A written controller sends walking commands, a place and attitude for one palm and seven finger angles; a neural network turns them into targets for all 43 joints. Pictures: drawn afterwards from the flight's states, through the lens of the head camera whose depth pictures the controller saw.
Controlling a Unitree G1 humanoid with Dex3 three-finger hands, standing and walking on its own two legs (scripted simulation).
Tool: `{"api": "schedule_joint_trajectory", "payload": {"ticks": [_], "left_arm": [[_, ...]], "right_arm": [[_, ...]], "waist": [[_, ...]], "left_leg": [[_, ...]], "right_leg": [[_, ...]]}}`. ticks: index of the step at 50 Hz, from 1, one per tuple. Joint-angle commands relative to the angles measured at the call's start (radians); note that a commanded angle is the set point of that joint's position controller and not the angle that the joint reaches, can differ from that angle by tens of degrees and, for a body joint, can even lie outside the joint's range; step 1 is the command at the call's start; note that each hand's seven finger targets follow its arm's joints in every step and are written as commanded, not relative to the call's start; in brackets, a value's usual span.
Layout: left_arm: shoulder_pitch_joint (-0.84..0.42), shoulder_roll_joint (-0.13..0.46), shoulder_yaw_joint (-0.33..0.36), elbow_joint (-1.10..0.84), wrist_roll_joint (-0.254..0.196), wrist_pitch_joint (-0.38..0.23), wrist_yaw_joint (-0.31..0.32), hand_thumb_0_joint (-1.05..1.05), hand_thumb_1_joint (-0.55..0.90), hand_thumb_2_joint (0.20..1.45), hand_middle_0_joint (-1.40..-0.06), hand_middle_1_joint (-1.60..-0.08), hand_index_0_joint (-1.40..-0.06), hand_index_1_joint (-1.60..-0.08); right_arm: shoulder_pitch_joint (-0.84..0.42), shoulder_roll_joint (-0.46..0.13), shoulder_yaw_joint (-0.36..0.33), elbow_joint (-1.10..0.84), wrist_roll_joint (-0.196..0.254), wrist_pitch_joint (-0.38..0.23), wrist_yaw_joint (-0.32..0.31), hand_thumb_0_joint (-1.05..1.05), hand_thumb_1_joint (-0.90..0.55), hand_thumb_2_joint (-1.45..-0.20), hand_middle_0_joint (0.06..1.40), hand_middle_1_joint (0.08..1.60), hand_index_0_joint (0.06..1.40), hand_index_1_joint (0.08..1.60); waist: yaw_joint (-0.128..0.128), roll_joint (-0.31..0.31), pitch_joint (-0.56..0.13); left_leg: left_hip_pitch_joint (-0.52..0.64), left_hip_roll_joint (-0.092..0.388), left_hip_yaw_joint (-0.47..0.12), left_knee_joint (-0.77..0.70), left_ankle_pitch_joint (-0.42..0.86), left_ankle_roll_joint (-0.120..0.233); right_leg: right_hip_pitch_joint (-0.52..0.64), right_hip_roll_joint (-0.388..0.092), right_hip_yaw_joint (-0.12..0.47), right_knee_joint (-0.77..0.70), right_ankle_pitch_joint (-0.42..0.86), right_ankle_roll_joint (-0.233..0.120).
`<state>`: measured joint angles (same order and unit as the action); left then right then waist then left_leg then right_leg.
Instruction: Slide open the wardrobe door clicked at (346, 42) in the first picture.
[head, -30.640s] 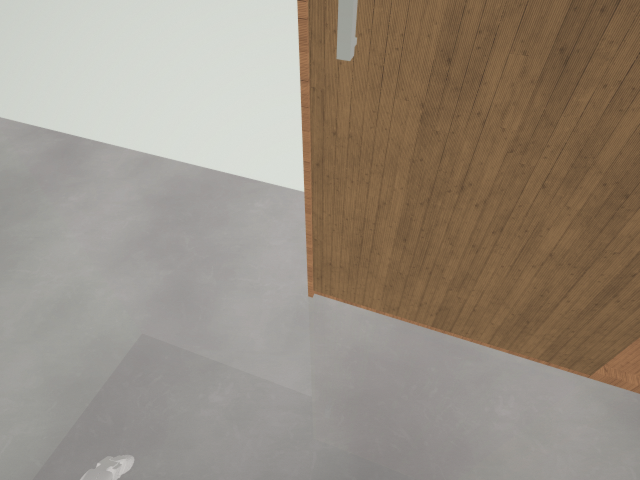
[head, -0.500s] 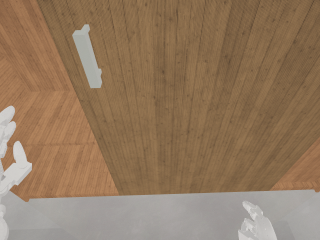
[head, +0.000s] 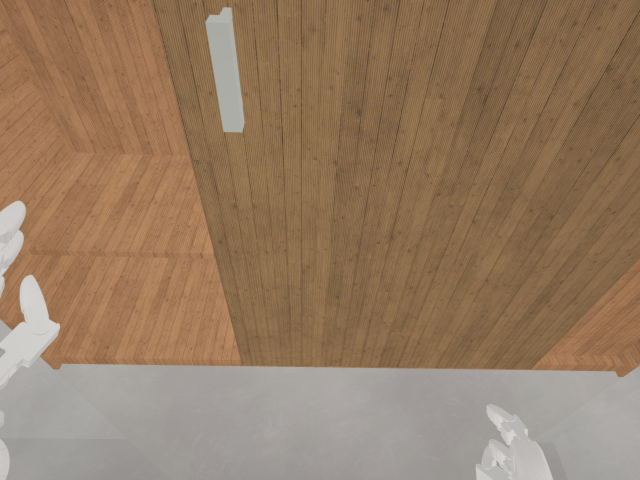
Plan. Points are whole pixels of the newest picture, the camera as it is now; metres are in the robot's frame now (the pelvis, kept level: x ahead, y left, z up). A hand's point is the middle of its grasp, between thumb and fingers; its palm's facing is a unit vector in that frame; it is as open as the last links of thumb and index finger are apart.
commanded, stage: step back with the hand held close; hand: left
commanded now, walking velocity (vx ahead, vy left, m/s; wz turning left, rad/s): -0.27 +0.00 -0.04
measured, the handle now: (230, 70) +0.55 +0.17 +0.25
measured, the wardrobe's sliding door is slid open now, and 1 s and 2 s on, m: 0.59 0.59 0.59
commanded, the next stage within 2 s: stop stepping back and stand still in 0.74 s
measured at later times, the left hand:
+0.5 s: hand out of the picture +0.13 +0.27 +0.16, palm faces +0.47 -0.76 -0.45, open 7.4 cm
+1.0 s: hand out of the picture +0.06 +0.30 +0.15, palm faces +0.41 -0.83 -0.37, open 7.4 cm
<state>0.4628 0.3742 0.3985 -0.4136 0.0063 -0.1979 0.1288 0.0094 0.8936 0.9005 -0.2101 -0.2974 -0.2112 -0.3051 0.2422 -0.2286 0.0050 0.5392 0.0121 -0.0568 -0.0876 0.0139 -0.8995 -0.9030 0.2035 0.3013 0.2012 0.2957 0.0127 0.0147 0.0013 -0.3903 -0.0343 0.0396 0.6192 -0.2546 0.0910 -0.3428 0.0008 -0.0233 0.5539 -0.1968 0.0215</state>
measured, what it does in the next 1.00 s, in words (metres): walks backwards: right foot, then left foot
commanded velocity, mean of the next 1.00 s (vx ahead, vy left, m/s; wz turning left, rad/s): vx -0.27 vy -0.01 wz -0.07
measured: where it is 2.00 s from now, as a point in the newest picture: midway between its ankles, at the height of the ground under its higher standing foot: outside the picture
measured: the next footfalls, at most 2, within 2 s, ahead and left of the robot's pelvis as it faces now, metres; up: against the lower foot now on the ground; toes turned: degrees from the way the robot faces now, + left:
right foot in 0.44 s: -0.15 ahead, -0.11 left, +0.00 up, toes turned -3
left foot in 0.98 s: -0.12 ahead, +0.11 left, +0.00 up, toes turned -1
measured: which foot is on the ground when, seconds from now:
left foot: down 0.00-0.78, up 0.80-0.96, down 0.98-1.00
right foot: down 0.00-0.22, up 0.24-0.42, down 0.44-1.00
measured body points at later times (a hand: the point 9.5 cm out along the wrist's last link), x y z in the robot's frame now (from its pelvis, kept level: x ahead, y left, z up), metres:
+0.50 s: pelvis -0.07 -0.01 -0.01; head -0.03 +0.01 +0.44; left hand +0.10 +0.31 +0.19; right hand +0.13 -0.22 -0.08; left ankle +0.08 +0.07 -0.73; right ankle -0.20 -0.13 -0.73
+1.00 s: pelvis -0.15 +0.04 +0.00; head -0.14 +0.07 +0.45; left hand +0.03 +0.34 +0.17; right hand -0.02 -0.23 -0.07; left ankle -0.16 +0.11 -0.73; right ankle -0.19 -0.11 -0.73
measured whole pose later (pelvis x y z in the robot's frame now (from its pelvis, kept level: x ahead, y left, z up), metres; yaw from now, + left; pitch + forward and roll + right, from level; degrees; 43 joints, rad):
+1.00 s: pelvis -0.15 +0.04 +0.00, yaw -4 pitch +3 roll -3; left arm 0.52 0.38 0.38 -0.48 -0.03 -0.20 0.15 0.01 0.89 0.90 -0.21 -0.30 -0.21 -0.31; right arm 0.30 -0.23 -0.01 0.65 0.01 -0.14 -0.10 0.02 -0.90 -0.90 0.20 0.30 0.20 0.30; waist 0.05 -0.05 -0.06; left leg -0.32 0.00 0.04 0.59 -0.32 0.02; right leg -0.26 0.01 0.00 0.52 -0.32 0.03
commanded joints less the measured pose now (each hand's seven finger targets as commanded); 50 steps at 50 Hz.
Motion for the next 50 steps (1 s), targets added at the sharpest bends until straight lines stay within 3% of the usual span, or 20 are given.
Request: {"api": "schedule_joint_trajectory", "payload": {"ticks": [1, 8, 12, 14, 18, 20, 23, 25, 26, 27, 31, 34, 37, 38, 39, 40, 41, 45, 47, 50], "left_arm": [[-0.076, 0.219, 0.147, -0.276, 0.001, -0.102, 0.023, 0.000, 0.900, 0.900, -0.200, -0.300, -0.200, -0.300], [-0.068, 0.222, 0.156, -0.293, -0.020, -0.133, 0.033, 0.000, 0.900, 0.900, -0.200, -0.300, -0.200, -0.300], [-0.076, 0.204, 0.175, -0.255, 0.000, -0.138, 0.030, 0.000, 0.900, 0.900, -0.200, -0.300, -0.200, -0.300], [-0.071, 0.229, 0.202, -0.252, -0.007, -0.139, 0.024, 0.000, 0.900, 0.900, -0.200, -0.300, -0.200, -0.300], [0.037, 0.217, 0.200, -0.207, -0.035, -0.135, 0.006, 0.000, 0.900, 0.900, -0.200, -0.300, -0.200, -0.300], [-0.015, 0.187, 0.141, -0.273, -0.060, -0.149, -0.001, 0.000, 0.900, 0.900, -0.200, -0.300, -0.200, -0.300], [-0.104, 0.219, 0.126, -0.319, -0.049, -0.175, 0.009, 0.000, 0.900, 0.900, -0.200, -0.300, -0.200, -0.300], [-0.219, 0.269, 0.122, -0.340, -0.032, -0.179, 0.018, 0.000, 0.900, 0.900, -0.200, -0.300, -0.200, -0.300], [-0.225, 0.250, 0.109, -0.331, -0.039, -0.166, 0.016, 0.000, 0.900, 0.900, -0.200, -0.300, -0.200, -0.300], [-0.199, 0.277, 0.138, -0.320, -0.040, -0.146, 0.018, 0.000, 0.900, 0.900, -0.200, -0.300, -0.200, -0.300], [-0.045, 0.276, 0.188, -0.269, -0.052, -0.117, -0.006, 0.000, 0.900, 0.900, -0.200, -0.300, -0.200, -0.300], [0.025, 0.258, 0.212, -0.237, -0.070, -0.101, -0.029, 0.000, 0.900, 0.900, -0.200, -0.300, -0.200, -0.300], [0.119, 0.261, 0.236, -0.210, -0.099, -0.092, -0.040, 0.000, 0.900, 0.900, -0.200, -0.300, -0.200, -0.300], [0.164, 0.301, 0.254, -0.242, -0.100, -0.097, -0.031, 0.000, 0.900, 0.900, -0.200, -0.300, -0.200, -0.300], [0.163, 0.312, 0.235, -0.293, -0.094, -0.105, -0.025, 0.000, 0.900, 0.900, -0.200, -0.300, -0.200, -0.300], [0.148, 0.310, 0.233, -0.297, -0.086, -0.109, -0.007, 0.000, 0.900, 0.900, -0.200, -0.300, -0.200, -0.300], [0.157, 0.270, 0.204, -0.274, -0.074, -0.084, -0.007, 0.000, 0.900, 0.900, -0.200, -0.300, -0.200, -0.300], [-0.049, 0.232, 0.120, -0.276, -0.050, -0.067, 0.025, 0.000, 0.900, 0.900, -0.200, -0.300, -0.200, -0.300], [-0.149, 0.196, 0.077, -0.225, -0.034, -0.055, 0.050, 0.000, 0.900, 0.900, -0.200, -0.300, -0.200, -0.300], [-0.223, 0.215, 0.057, -0.310, -0.017, -0.060, 0.066, 0.000, 0.900, 0.900, -0.200, -0.300, -0.200, -0.300]], "right_arm": [[-0.107, -0.139, -0.060, -0.156, -0.013, -0.082, -0.005, 0.000, -0.900, -0.900, 0.200, 0.300, 0.200, 0.300], [-0.083, -0.133, -0.063, -0.116, -0.021, -0.110, 0.002, 0.000, -0.900, -0.900, 0.200, 0.300, 0.200, 0.300], [-0.108, -0.148, -0.070, -0.117, -0.016, -0.132, -0.011, 0.000, -0.900, -0.900, 0.200, 0.300, 0.200, 0.300], [-0.104, -0.134, -0.084, -0.109, -0.020, -0.140, -0.005, 0.000, -0.900, -0.900, 0.200, 0.300, 0.200, 0.300], [-0.121, -0.133, -0.091, -0.102, -0.021, -0.147, 0.017, 0.000, -0.900, -0.900, 0.200, 0.300, 0.200, 0.300], [-0.124, -0.104, -0.077, -0.068, -0.018, -0.154, 0.030, 0.000, -0.900, -0.900, 0.200, 0.300, 0.200, 0.300], [-0.095, -0.081, -0.072, -0.015, -0.030, -0.138, 0.031, 0.000, -0.900, -0.900, 0.200, 0.300, 0.200, 0.300], [-0.131, -0.067, -0.068, -0.034, -0.022, -0.129, 0.009, 0.000, -0.900, -0.900, 0.200, 0.300, 0.200, 0.300], [-0.133, -0.080, -0.086, -0.040, -0.002, -0.128, 0.002, 0.000, -0.900, -0.900, 0.200, 0.300, 0.200, 0.300], [-0.149, -0.091, -0.086, -0.070, 0.005, -0.121, -0.004, 0.000, -0.900, -0.900, 0.200, 0.300, 0.200, 0.300], [-0.185, -0.101, -0.074, -0.098, -0.005, -0.080, 0.006, 0.000, -0.900, -0.900, 0.200, 0.300, 0.200, 0.300], [-0.217, -0.119, -0.080, -0.130, -0.027, -0.076, 0.021, 0.000, -0.900, -0.900, 0.200, 0.300, 0.200, 0.300], [-0.205, -0.104, -0.090, -0.143, -0.019, -0.064, 0.028, 0.000, -0.900, -0.900, 0.200, 0.300, 0.200, 0.300], [-0.183, -0.085, -0.088, -0.149, -0.001, -0.069, 0.030, 0.000, -0.900, -0.900, 0.200, 0.300, 0.200, 0.300], [-0.156, -0.061, -0.080, -0.141, 0.006, -0.077, 0.033, 0.000, -0.900, -0.900, 0.200, 0.300, 0.200, 0.300], [-0.142, -0.074, -0.075, -0.113, -0.008, -0.081, 0.039, 0.000, -0.900, -0.900, 0.200, 0.300, 0.200, 0.300], [-0.114, -0.065, -0.078, -0.089, 0.000, -0.089, 0.044, 0.000, -0.900, -0.900, 0.200, 0.300, 0.200, 0.300], [-0.131, -0.068, -0.040, -0.076, -0.009, -0.116, -0.008, 0.000, -0.900, -0.900, 0.200, 0.300, 0.200, 0.300], [-0.074, -0.087, -0.044, -0.028, -0.012, -0.144, -0.028, 0.000, -0.900, -0.900, 0.200, 0.300, 0.200, 0.300], [-0.064, -0.143, -0.067, -0.056, 0.002, -0.175, -0.027, 0.000, -0.900, -0.900, 0.200, 0.300, 0.200, 0.300]], "waist": [[0.000, 0.022, -0.045], [-0.017, 0.026, -0.078], [0.007, 0.239, -0.101], [0.009, 0.156, -0.130], [0.013, 0.161, -0.079], [0.008, 0.142, -0.118], [0.003, -0.011, -0.222], [-0.014, -0.120, -0.311], [-0.021, -0.226, -0.330], [-0.014, -0.222, -0.338], [0.007, 0.169, -0.234], [0.025, 0.371, -0.096], [0.046, 0.160, -0.111], [0.046, -0.057, -0.152], [0.044, -0.338, -0.132], [0.037, -0.316, -0.064], [0.026, -0.284, -0.111], [-0.008, -0.119, -0.100], [-0.028, 0.000, -0.154], [0.009, 0.214, -0.196]], "left_leg": [[-0.302, 0.128, -0.203, -0.248, -0.444, 0.019], [-0.107, 0.109, -0.182, -0.176, -0.330, -0.016], [-0.448, 0.324, -0.362, -0.462, -0.558, 0.071], [-0.373, 0.354, -0.362, -0.449, -0.450, 0.089], [-0.225, 0.334, -0.271, -0.422, -0.401, 0.039], [0.049, 0.298, -0.205, -0.361, -0.222, -0.041], [0.335, 0.182, -0.036, -0.074, 0.231, -0.112], [0.453, 0.117, 0.089, -0.027, 0.432, -0.095], [0.460, 0.104, 0.102, -0.024, 0.478, -0.069], [0.470, 0.108, 0.097, -0.022, 0.519, -0.057], [0.388, 0.202, -0.004, -0.193, 0.441, -0.032], [-0.129, 0.316, -0.158, -0.525, -0.322, -0.022], [-0.225, 0.224, -0.055, -0.345, -0.365, -0.107], [-0.014, 0.111, 0.054, -0.034, -0.199, -0.147], [0.091, -0.005, 0.038, 0.353, -0.139, -0.165], [-0.107, -0.034, -0.026, 0.586, -0.211, -0.161], [-0.155, -0.007, -0.078, 0.646, -0.202, -0.142], [-0.040, 0.059, -0.010, 0.187, -0.168, -0.099], [0.130, 0.023, 0.024, -0.133, 0.024, -0.083], [0.425, 0.276, -0.192, -0.207, 0.622, -0.057]], "right_leg": [[0.229, -0.038, 0.160, -0.052, -0.122, -0.044], [0.030, -0.063, 0.194, -0.116, -0.156, -0.057], [0.360, 0.083, 0.050, 0.340, -0.043, 0.006], [0.305, 0.089, 0.070, 0.408, -0.141, 0.002], [0.200, 0.077, 0.025, 0.180, -0.269, -0.023], [0.054, 0.041, 0.031, -0.094, -0.287, -0.037], [-0.068, -0.124, 0.247, -0.290, 0.126, -0.078], [-0.026, -0.150, 0.190, -0.196, 0.739, 0.005], [0.003, -0.092, 0.110, -0.144, 0.906, 0.107], [0.014, -0.081, 0.101, -0.116, 0.927, 0.129], [-0.057, 0.027, 0.051, -0.027, 0.218, 0.075], [0.226, 0.104, -0.016, 0.113, -0.290, -0.006], [0.259, 0.056, -0.005, -0.048, -0.329, -0.066], [0.024, -0.072, 0.134, -0.249, -0.370, -0.095], [-0.255, -0.313, 0.445, -0.473, -0.414, -0.164], [-0.227, -0.376, 0.467, -0.457, -0.170, -0.217], [-0.172, -0.329, 0.359, -0.381, -0.054, -0.193], [0.094, -0.215, 0.183, -0.143, 0.501, -0.150], [0.158, -0.145, 0.139, -0.063, 0.491, -0.104], [-0.031, -0.019, 0.066, 0.050, -0.123, -0.029]]}}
